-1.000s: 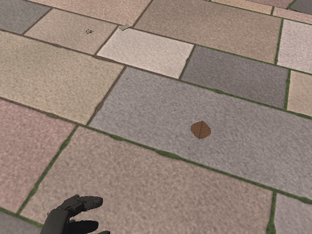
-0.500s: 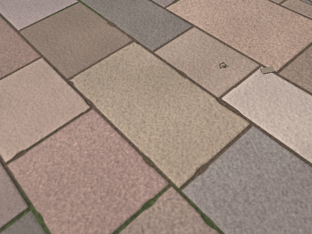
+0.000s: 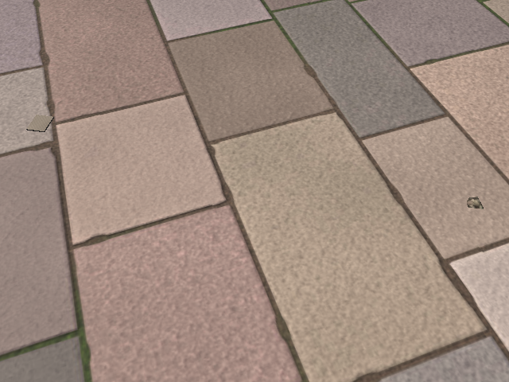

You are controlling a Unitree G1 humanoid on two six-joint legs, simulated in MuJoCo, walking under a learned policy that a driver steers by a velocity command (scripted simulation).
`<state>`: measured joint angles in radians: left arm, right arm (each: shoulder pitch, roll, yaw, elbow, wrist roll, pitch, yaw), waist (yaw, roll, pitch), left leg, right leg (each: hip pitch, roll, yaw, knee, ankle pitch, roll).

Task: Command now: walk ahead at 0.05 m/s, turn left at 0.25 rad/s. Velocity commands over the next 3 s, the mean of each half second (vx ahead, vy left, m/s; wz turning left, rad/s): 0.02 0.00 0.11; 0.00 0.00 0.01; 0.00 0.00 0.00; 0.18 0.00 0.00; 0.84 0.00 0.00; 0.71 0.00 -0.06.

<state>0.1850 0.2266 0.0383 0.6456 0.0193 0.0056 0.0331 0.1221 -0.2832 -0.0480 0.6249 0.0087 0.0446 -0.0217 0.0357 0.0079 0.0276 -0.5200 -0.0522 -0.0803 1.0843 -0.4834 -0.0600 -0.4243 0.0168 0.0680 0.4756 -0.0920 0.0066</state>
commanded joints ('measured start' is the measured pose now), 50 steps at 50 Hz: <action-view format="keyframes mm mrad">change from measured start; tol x8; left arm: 1 -35 155 48 -62 -13 1 1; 7 66 72 22 -34 -2 -15 -8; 9 -23 100 31 -48 -5 -30 -10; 50 7 58 40 214 -17 -7 18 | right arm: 1 56 -31 -2 -42 -1 -16 4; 7 94 -136 -32 -28 -54 -18 14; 10 -21 -17 1 -30 -54 -48 20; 50 217 20 -19 199 -10 -75 -13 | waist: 1 -19 -214 -195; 6 -34 -153 -148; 8 -24 191 -114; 16 -9 56 22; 23 -21 -19 -39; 50 -25 -6 -18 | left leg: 1 126 25 57 -249 42 7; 5 325 4 94 -609 238 82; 7 409 229 -163 -668 287 193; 9 141 278 -241 -801 75 254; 15 79 134 -100 -753 -47 129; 29 209 77 -16 -620 313 115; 50 217 74 -2 -662 319 103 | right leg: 1 179 -185 195 -149 88 -216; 5 91 -176 189 -121 -147 -163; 7 -85 -51 28 53 -304 -26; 8 -10 -26 -27 82 -322 12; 13 201 -47 -2 28 -56 31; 30 231 -60 19 60 96 -8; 50 257 -51 13 42 77 -5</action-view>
